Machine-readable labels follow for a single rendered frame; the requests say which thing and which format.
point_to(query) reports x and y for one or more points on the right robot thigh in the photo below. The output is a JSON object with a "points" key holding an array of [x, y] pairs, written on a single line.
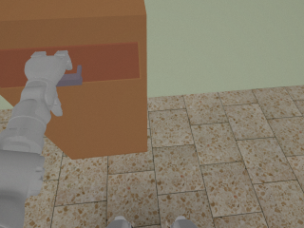
{"points": [[183, 223]]}

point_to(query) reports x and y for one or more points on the handle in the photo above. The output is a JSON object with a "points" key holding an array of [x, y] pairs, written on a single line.
{"points": [[72, 79]]}

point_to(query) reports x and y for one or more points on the left robot forearm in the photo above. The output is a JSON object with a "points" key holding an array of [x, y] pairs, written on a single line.
{"points": [[28, 123]]}

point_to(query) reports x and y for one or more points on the drawer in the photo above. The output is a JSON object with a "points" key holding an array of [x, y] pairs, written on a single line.
{"points": [[100, 62]]}

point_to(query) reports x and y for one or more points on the cabinet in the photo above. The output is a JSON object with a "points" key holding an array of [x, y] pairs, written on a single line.
{"points": [[100, 118]]}

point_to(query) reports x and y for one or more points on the left robot shin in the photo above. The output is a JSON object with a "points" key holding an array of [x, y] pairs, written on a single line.
{"points": [[119, 217]]}

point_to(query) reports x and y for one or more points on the left robot upper arm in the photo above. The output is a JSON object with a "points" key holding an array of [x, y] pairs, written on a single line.
{"points": [[21, 176]]}

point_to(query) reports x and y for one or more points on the robot left hand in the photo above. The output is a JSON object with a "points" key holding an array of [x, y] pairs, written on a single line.
{"points": [[50, 67]]}

